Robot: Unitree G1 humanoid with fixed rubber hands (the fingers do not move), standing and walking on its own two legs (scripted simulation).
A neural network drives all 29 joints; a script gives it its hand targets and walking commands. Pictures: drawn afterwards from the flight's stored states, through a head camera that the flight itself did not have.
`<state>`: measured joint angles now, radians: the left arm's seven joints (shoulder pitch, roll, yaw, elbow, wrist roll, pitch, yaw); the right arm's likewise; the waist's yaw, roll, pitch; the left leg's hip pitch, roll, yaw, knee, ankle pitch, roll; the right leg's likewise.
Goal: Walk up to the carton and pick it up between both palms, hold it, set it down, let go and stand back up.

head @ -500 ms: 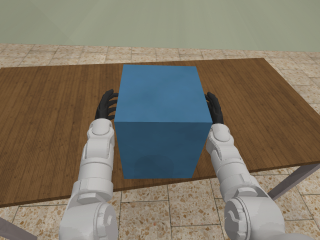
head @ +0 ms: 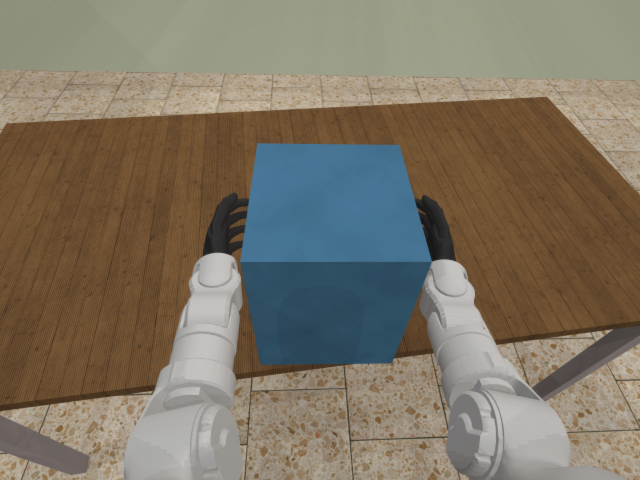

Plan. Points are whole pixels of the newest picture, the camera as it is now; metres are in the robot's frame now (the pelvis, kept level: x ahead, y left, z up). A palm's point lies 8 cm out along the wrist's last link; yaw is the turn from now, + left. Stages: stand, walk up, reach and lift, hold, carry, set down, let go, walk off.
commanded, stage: set down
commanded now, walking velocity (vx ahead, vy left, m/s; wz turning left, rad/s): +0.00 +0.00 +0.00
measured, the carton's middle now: (327, 258) +0.40 +0.02 +0.02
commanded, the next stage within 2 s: none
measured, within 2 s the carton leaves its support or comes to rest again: rests again in 0.40 s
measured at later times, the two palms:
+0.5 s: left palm (218, 261) +0.36 +0.17 +0.04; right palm (432, 258) +0.38 -0.12 +0.05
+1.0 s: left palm (220, 265) +0.36 +0.17 +0.04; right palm (433, 267) +0.37 -0.12 +0.04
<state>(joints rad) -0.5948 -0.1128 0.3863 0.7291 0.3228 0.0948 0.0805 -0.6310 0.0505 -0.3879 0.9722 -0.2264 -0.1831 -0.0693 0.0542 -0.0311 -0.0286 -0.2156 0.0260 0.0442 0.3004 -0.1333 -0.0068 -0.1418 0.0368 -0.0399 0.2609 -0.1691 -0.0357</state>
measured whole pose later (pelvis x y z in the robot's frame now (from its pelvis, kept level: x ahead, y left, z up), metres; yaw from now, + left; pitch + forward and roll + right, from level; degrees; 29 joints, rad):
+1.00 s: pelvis -0.01 +0.00 +0.00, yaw -1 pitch +5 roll +0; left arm -0.58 -0.17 0.49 0.72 0.42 -0.05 0.04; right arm -0.62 0.09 -0.51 0.95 -0.35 -0.29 -0.02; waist 0.08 -0.04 0.00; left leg -0.26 0.03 0.08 0.30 -0.12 0.00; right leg -0.20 0.03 -0.04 0.28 -0.16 -0.03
